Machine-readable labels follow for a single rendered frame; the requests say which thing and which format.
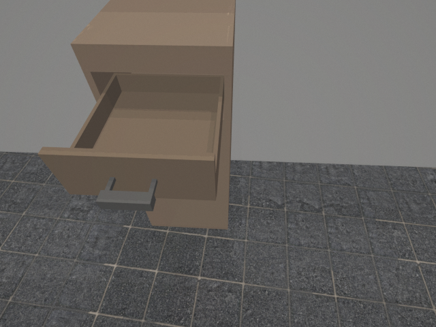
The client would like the handle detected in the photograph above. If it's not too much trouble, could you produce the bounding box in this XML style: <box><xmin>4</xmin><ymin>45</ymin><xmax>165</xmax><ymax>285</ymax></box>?
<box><xmin>96</xmin><ymin>177</ymin><xmax>157</xmax><ymax>211</ymax></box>

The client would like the drawer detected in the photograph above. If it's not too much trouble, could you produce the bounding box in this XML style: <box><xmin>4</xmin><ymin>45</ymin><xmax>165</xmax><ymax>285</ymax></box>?
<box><xmin>38</xmin><ymin>73</ymin><xmax>224</xmax><ymax>201</ymax></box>

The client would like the cabinet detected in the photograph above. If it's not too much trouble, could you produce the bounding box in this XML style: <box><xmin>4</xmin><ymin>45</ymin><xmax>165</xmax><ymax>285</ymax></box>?
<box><xmin>71</xmin><ymin>0</ymin><xmax>236</xmax><ymax>230</ymax></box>

